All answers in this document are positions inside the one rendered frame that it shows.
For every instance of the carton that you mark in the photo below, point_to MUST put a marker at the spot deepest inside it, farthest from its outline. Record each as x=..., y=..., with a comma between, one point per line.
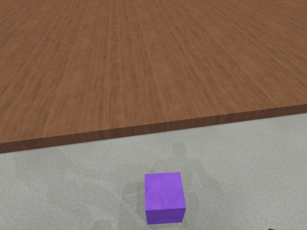
x=164, y=198

